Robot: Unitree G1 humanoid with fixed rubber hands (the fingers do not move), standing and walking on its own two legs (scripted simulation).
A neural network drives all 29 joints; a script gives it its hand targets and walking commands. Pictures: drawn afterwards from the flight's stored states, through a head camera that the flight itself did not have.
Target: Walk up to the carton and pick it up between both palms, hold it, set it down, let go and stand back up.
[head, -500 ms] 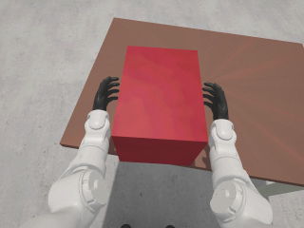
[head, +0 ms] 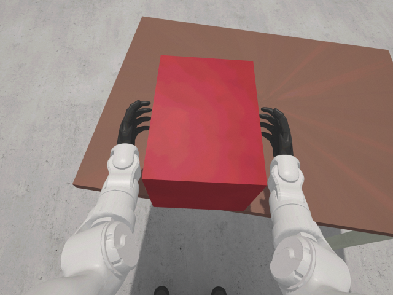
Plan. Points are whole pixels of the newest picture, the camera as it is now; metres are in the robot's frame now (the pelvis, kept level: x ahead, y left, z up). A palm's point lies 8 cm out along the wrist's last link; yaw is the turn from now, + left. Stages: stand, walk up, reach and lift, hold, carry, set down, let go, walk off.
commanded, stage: set down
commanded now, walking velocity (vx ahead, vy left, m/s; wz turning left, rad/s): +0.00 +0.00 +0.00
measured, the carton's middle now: (202, 134) +0.47 -0.01 -0.05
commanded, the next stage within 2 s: none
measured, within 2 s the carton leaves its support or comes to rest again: neither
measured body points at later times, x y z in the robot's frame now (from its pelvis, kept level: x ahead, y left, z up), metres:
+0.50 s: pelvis -0.01 +0.00 -0.01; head +0.11 +0.01 +0.43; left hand +0.44 +0.15 +0.00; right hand +0.43 -0.17 +0.01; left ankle -0.01 +0.12 -0.74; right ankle -0.01 -0.12 -0.74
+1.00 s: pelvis -0.02 -0.01 -0.04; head +0.11 +0.00 +0.40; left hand +0.45 +0.15 -0.01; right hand +0.44 -0.19 -0.02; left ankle -0.01 +0.12 -0.74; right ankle -0.01 -0.12 -0.74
